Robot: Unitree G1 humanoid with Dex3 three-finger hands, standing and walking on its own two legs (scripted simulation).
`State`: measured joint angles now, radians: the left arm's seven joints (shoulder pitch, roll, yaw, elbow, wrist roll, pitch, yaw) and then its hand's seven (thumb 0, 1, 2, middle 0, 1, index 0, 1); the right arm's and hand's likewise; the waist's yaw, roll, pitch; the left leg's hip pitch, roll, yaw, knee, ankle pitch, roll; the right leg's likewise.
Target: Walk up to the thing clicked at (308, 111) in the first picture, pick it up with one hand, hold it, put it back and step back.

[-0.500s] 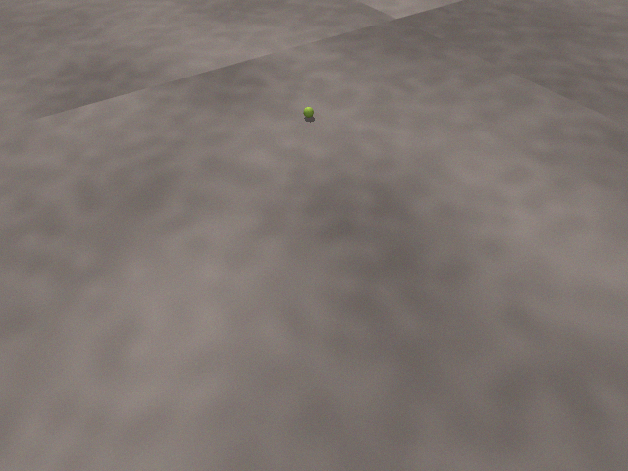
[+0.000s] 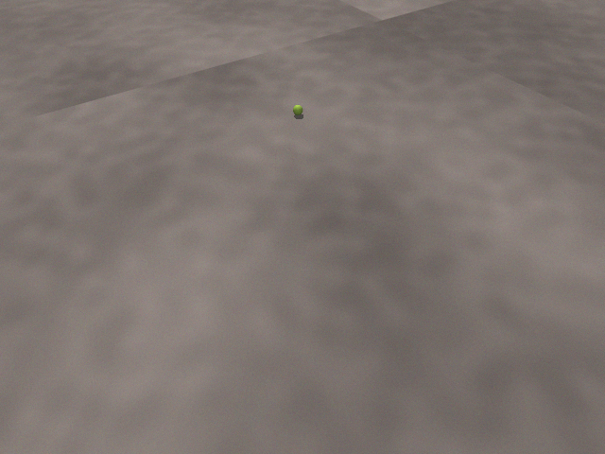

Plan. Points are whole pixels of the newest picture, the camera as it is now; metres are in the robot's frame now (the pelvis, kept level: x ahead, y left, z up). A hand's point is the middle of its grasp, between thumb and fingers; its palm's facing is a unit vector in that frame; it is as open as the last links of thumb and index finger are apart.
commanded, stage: stand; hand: left
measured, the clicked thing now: (297, 110) +2.15 +0.13 -0.75
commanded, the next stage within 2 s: walk up in 0.62 s
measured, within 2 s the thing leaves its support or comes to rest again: neither
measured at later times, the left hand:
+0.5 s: hand out of the picture +0.07 +0.25 -0.16, palm faces -0.03 -0.94 -0.34, open 7.4 cm
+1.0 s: hand (145, 418) +0.20 +0.28 -0.13, palm faces -0.19 -0.79 -0.58, open 7.4 cm
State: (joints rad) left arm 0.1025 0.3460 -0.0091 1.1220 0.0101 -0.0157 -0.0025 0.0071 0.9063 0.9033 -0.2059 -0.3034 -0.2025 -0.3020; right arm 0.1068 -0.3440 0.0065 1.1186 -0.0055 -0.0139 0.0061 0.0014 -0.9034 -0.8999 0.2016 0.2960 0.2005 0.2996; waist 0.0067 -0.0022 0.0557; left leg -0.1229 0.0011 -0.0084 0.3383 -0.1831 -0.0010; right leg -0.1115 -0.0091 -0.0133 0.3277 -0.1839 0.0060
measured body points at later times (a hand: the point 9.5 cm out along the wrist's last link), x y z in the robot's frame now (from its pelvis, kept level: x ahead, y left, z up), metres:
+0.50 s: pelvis +0.00 +0.00 +0.00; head +0.02 +0.00 +0.45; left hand +0.08 +0.30 -0.13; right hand +0.08 -0.30 -0.13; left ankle +0.00 +0.12 -0.75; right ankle +0.00 -0.12 -0.75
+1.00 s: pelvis +0.08 -0.04 -0.04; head +0.06 -0.09 +0.40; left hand +0.21 +0.32 -0.09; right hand +0.13 -0.41 -0.16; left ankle +0.06 +0.09 -0.71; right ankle +0.08 -0.18 -0.75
